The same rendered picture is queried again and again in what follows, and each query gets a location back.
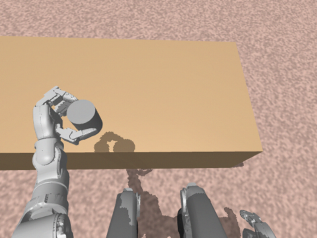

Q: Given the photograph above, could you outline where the can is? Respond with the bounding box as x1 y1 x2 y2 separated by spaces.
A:
66 100 103 135

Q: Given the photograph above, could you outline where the right robot hand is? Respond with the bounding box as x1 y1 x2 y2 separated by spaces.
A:
240 210 276 238

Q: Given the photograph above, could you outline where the left robot hand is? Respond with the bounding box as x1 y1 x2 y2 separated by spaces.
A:
33 86 98 145

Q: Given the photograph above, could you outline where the left robot arm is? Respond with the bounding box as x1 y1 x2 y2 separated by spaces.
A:
11 137 74 238

